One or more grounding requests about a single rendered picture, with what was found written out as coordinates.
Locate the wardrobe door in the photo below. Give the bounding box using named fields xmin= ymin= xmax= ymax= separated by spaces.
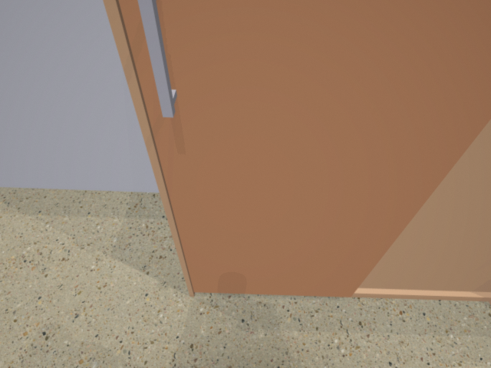
xmin=359 ymin=120 xmax=491 ymax=292
xmin=118 ymin=0 xmax=491 ymax=297

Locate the handle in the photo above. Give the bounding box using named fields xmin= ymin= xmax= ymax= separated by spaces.
xmin=137 ymin=0 xmax=177 ymax=117

